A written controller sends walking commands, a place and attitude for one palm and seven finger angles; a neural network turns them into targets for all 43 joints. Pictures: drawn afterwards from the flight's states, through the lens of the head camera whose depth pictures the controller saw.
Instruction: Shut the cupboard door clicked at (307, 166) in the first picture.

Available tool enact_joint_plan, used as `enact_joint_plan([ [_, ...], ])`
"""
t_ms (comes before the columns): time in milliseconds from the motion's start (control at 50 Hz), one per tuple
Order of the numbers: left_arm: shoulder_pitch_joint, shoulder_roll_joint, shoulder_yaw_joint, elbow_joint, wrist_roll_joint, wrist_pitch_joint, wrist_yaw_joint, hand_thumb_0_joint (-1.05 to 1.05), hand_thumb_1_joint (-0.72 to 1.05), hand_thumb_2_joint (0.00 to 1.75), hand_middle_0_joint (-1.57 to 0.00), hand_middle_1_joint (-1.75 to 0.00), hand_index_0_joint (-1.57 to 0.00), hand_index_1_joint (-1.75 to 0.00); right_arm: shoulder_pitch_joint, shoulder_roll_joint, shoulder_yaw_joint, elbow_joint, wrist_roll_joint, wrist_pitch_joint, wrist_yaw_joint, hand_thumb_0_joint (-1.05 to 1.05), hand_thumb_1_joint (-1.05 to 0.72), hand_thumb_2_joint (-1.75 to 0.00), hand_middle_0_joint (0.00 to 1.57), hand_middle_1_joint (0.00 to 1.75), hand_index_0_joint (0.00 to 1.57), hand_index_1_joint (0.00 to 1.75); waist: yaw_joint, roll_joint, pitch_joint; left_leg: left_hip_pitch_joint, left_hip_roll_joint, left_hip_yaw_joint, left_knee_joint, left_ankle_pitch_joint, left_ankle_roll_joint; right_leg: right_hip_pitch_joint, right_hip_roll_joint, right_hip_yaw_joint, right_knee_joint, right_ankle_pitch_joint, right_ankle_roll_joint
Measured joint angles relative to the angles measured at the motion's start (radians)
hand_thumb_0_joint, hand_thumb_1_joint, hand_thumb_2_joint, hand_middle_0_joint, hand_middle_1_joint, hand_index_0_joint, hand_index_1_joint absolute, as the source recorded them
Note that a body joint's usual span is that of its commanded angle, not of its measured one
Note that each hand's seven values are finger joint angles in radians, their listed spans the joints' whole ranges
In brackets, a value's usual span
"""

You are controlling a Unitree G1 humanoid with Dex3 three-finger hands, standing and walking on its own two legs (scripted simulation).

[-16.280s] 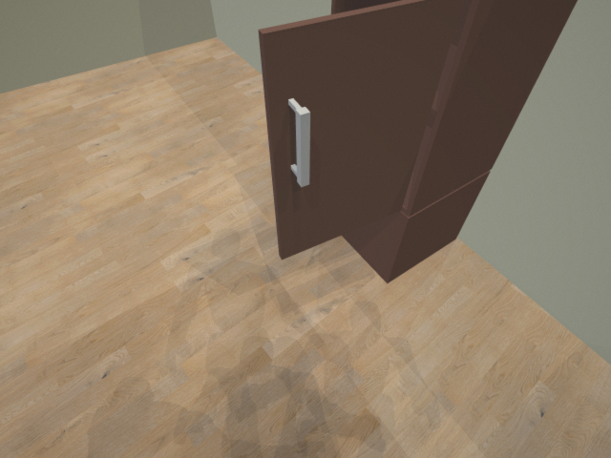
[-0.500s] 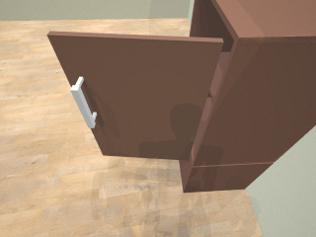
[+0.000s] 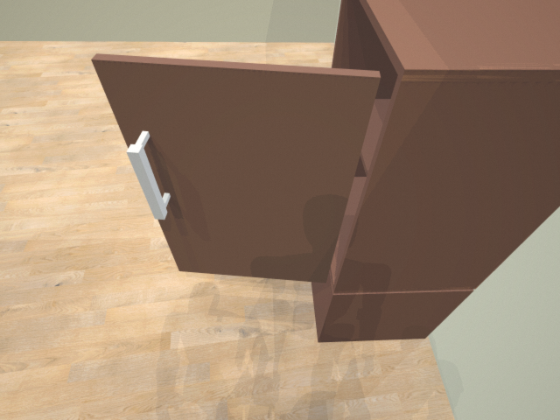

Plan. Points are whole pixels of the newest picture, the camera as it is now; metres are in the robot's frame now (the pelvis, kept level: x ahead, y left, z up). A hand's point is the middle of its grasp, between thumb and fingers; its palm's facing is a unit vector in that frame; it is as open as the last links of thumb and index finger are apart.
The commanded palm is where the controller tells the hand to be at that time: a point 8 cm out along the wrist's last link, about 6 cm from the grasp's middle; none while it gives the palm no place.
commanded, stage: come to a stop and stand still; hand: left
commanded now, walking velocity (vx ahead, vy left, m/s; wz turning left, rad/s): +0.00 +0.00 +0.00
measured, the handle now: (152, 177) +0.48 +0.27 +0.04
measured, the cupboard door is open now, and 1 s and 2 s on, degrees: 83 83 83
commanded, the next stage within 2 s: look again from close up in 0.08 s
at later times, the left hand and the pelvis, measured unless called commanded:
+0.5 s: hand out of the picture +0.03 +0.18 -0.17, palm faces +0.02 -0.97 -0.23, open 7.3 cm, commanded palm none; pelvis +0.00 +0.01 -0.01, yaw +0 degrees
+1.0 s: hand (159, 352) +0.20 +0.19 -0.01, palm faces +0.14 -0.99 +0.01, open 7.0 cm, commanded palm +0.11 +0.23 -0.06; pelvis -0.01 +0.01 -0.04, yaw +1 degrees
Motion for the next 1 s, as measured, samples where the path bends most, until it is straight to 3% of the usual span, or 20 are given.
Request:
enact_joint_plan([
  [200,-0.007,-0.009,-0.003,-0.003,0.001,-0.015,0.009,0.0,0.91,0.9,-0.2,-0.3,-0.2,-0.3,0.012,0.002,0.001,-0.003,0.002,-0.003,0.002,0.0,-0.9,-0.9,0.19,0.3,0.2,0.3,-0.005,0.009,-0.008,-0.024,0.013,-0.003,0.03,-0.012,-0.011,-0.013,0.012,-0.005,0.006,-0.002,-0.008],
  [340,-0.001,-0.02,-0.007,-0.021,0.002,-0.021,0.012,0.0,0.91,0.9,-0.2,-0.3,-0.2,-0.3,0.028,-0.018,-0.003,-0.09,-0.008,0.006,0.008,0.0,-0.91,-0.9,0.19,0.3,0.2,0.3,-0.038,0.06,-0.048,-0.081,0.018,-0.007,0.154,-0.081,-0.002,-0.053,0.011,-0.013,0.094,-0.051,-0.007],
  [780,-0.027,-0.007,-0.002,-0.036,-0.005,-0.013,0.013,0.0,0.92,0.9,-0.2,-0.3,-0.2,-0.3,0.038,-0.012,0.019,-0.044,-0.004,-0.004,0.006,0.0,-0.91,-0.9,0.19,0.3,0.2,0.3,-0.021,0.04,-0.02,-0.045,-0.004,0.01,0.091,-0.06,0.013,-0.042,-0.007,0.008,0.079,-0.052,0.016],
  [800,0.02,-0.011,0.054,-0.189,-0.03,0.039,0.001,0.01,0.92,0.9,-0.2,-0.3,-0.2,-0.3,0.045,-0.012,0.017,-0.083,-0.009,-0.022,-0.009,0.0,-0.9,-0.9,0.2,0.3,0.2,0.3,-0.023,0.034,-0.003,-0.056,0.0,0.011,0.118,-0.072,0.012,-0.048,-0.004,0.008,0.094,-0.055,0.017],
  [820,0.086,-0.003,0.062,-0.382,-0.058,0.052,0.009,0.01,0.92,0.9,-0.2,-0.3,-0.21,-0.3,0.066,-0.016,0.017,-0.132,-0.001,-0.066,-0.03,0.01,-0.9,-0.9,0.2,0.3,0.2,0.3,-0.021,0.027,-0.008,-0.077,0.0,0.014,0.145,-0.085,0.014,-0.07,-0.005,0.01,0.12,-0.065,0.017],
  [860,0.189,0.01,0.046,-0.706,-0.117,0.011,0.038,0.02,0.92,0.9,-0.21,-0.31,-0.21,-0.3,0.095,-0.04,0.013,-0.204,0.014,-0.167,-0.045,0.01,-0.9,-0.9,0.2,0.3,0.2,0.3,-0.025,0.026,-0.047,-0.107,-0.008,0.012,0.178,-0.103,0.013,-0.105,-0.015,0.008,0.168,-0.091,0.019],
  [920,0.166,-0.001,0.056,-0.909,-0.163,-0.123,0.029,0.02,0.92,0.9,-0.22,-0.33,-0.23,-0.32,0.072,-0.086,-0.019,-0.303,0.012,-0.259,-0.02,0.01,-0.9,-0.9,0.2,0.3,0.2,0.3,-0.058,0.045,-0.102,-0.202,-0.024,-0.013,0.268,-0.132,0.017,-0.184,-0.04,-0.019,0.248,-0.129,0.024],
  [1000,0.11,-0.019,0.107,-0.977,-0.23,-0.405,-0.124,0.01,0.91,0.9,-0.27,-0.38,-0.27,-0.37,-0.024,-0.109,-0.056,-0.448,0.002,-0.287,0.023,0.01,-0.9,-0.9,0.2,0.3,0.2,0.3,-0.055,0.016,-0.175,-0.396,-0.022,0.009,0.45,-0.2,0.012,-0.384,-0.046,-0.006,0.425,-0.187,0.017],
])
